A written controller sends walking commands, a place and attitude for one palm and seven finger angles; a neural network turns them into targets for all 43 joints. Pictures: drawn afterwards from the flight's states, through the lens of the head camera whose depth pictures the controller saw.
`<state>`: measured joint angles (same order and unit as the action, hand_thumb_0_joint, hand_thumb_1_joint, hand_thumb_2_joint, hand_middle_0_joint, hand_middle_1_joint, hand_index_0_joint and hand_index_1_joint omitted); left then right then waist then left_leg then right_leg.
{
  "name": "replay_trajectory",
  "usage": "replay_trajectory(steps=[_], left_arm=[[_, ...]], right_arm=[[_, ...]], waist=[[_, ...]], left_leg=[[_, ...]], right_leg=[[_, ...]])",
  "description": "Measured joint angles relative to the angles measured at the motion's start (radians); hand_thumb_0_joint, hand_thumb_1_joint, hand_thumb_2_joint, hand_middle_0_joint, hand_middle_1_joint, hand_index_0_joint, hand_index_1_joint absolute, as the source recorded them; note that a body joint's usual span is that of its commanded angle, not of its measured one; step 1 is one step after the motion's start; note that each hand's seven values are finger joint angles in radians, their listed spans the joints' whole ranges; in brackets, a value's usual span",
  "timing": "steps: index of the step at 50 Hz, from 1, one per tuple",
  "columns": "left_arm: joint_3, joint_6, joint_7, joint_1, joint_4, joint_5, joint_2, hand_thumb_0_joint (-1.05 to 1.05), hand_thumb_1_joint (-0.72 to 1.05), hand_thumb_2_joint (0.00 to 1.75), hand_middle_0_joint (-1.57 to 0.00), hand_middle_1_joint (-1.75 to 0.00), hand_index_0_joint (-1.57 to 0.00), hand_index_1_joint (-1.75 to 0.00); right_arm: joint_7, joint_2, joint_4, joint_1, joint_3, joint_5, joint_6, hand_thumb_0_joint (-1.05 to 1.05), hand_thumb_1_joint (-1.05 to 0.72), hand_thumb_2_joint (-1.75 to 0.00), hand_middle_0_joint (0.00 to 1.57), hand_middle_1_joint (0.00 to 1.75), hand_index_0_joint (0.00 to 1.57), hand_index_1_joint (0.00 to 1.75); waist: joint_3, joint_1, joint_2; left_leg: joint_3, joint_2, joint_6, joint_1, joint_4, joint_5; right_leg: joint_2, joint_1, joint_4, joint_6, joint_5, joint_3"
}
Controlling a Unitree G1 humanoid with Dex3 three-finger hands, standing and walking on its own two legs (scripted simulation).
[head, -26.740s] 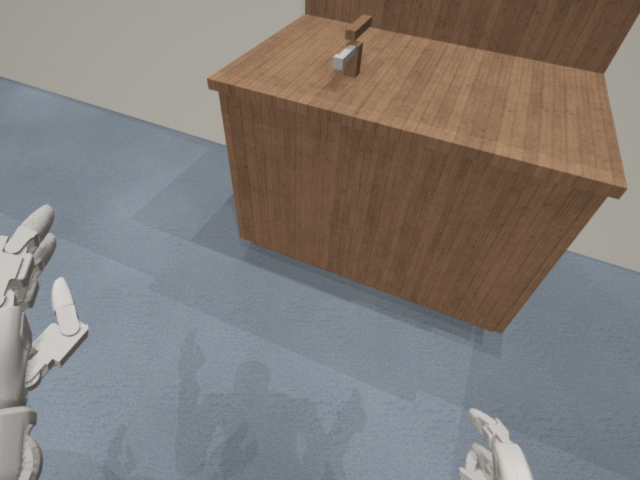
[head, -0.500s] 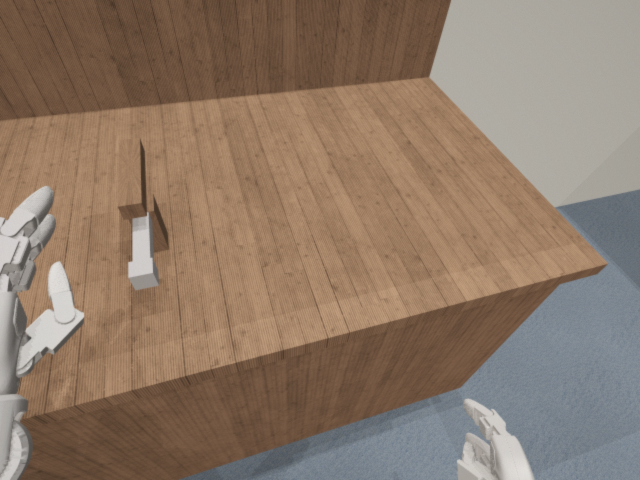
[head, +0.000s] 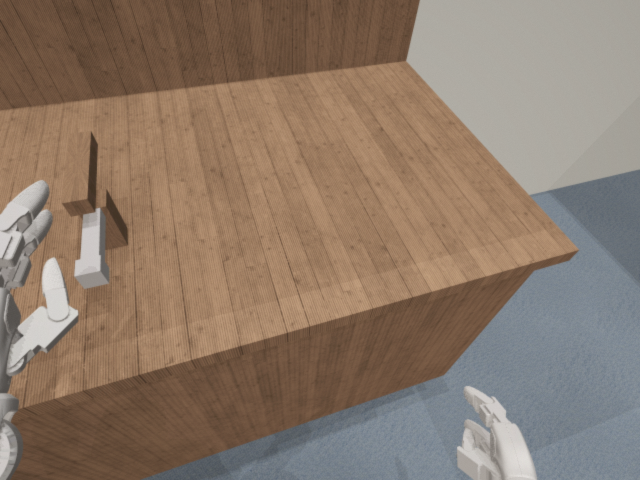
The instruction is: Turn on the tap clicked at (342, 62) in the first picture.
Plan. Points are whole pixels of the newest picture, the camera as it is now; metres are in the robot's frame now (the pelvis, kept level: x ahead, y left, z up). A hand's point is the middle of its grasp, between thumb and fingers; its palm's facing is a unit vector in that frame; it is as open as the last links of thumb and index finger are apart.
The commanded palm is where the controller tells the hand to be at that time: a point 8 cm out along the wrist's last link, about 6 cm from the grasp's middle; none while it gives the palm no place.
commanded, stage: shuffle to correct the standing spot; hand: left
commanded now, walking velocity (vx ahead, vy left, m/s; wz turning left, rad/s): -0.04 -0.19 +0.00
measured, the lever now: (92, 272) +0.32 +0.31 +0.07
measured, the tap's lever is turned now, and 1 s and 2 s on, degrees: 0 0 0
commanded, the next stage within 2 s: come to a stop and stand still in 0.26 s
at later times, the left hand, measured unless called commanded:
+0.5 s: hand (88, 331) +0.21 +0.23 +0.16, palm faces +0.35 -0.85 -0.40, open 7.4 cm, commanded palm +0.15 +0.26 +0.18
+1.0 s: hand out of the picture +0.21 +0.31 +0.16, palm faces +0.45 -0.84 -0.31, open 7.4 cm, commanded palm +0.15 +0.33 +0.18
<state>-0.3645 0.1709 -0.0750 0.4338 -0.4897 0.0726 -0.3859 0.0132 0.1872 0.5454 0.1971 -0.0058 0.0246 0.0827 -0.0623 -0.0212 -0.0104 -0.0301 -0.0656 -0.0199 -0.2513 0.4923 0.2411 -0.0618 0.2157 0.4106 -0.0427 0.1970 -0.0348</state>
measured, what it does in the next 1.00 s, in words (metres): stands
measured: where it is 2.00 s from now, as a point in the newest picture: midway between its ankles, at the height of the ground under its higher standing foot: outside the picture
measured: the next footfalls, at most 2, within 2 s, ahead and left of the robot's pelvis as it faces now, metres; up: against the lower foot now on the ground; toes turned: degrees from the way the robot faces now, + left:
none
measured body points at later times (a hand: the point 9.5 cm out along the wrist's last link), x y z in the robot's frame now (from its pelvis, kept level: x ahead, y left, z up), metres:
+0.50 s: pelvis -0.01 -0.02 +0.00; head +0.02 -0.01 +0.44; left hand +0.18 +0.27 +0.18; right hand +0.16 -0.25 -0.09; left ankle +0.01 +0.13 -0.74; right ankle +0.01 -0.09 -0.74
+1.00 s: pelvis -0.01 +0.05 +0.00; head +0.01 +0.08 +0.45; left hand +0.18 +0.35 +0.18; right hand +0.17 -0.16 -0.07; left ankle +0.01 +0.13 -0.74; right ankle +0.01 -0.09 -0.74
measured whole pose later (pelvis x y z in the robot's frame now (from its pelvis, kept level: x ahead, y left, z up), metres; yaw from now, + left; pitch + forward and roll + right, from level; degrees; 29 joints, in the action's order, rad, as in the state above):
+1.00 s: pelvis -0.01 +0.05 +0.00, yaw +0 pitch -1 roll -1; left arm -0.38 0.22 -0.12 0.36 -0.44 0.04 -0.34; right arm 0.02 0.17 0.59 0.22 -0.04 0.01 0.18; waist -0.06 -0.05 -0.04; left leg -0.06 0.01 0.05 -0.23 0.48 0.23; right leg 0.01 0.21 0.43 0.03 0.20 0.00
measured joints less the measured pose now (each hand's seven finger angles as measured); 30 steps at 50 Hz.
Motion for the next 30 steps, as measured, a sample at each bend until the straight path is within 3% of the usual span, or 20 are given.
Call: replay_trajectory(steps=[12,25,27,28,30], left_arm=[[-0.008,-0.019,0.000,0.032,-0.038,0.020,-0.014,0.01,0.89,0.90,-0.21,-0.31,-0.21,-0.30],[-0.005,-0.023,-0.023,0.042,-0.022,0.015,-0.007,0.01,0.89,0.90,-0.21,-0.31,-0.21,-0.30],[-0.034,0.004,0.026,-0.078,0.046,-0.036,-0.075,0.01,0.89,0.90,-0.21,-0.31,-0.21,-0.30],[-0.056,0.032,0.037,-0.137,0.099,-0.036,-0.103,0.01,0.88,0.90,-0.21,-0.31,-0.22,-0.30],[-0.090,0.051,0.027,-0.183,0.159,-0.015,-0.094,0.01,0.89,0.90,-0.21,-0.31,-0.22,-0.30]], right_arm=[[0.016,0.022,0.006,0.006,0.024,0.001,-0.005,0.01,-0.91,-0.90,0.20,0.30,0.20,0.30],[0.020,0.015,0.026,0.028,0.010,0.008,0.002,0.01,-0.91,-0.90,0.20,0.30,0.20,0.30],[0.030,0.005,0.052,0.048,0.022,-0.016,0.045,0.01,-0.91,-0.90,0.20,0.30,0.20,0.30],[0.029,0.004,0.060,0.051,0.019,-0.017,0.053,0.01,-0.91,-0.90,0.20,0.30,0.20,0.30],[0.009,0.015,0.055,0.045,0.014,-0.011,0.065,0.02,-0.91,-0.90,0.20,0.30,0.20,0.30]], waist=[[0.006,0.015,0.002],[0.014,0.017,0.008],[0.002,-0.025,-0.003],[0.000,-0.040,-0.011],[-0.010,-0.041,-0.008]], left_leg=[[0.016,-0.024,-0.024,-0.032,0.046,0.016],[0.020,-0.022,-0.006,-0.035,0.043,0.011],[0.023,-0.019,0.007,-0.037,0.039,-0.001],[0.023,-0.015,0.015,-0.040,0.033,-0.009],[0.011,-0.012,0.001,-0.028,0.015,-0.013]], right_leg=[[-0.023,0.037,0.060,-0.031,0.027,-0.015],[-0.022,0.036,0.051,-0.031,0.018,-0.020],[-0.021,0.030,0.034,-0.028,0.005,-0.021],[-0.019,0.036,0.032,-0.028,-0.001,-0.018],[-0.014,0.039,0.035,-0.021,-0.007,-0.005]])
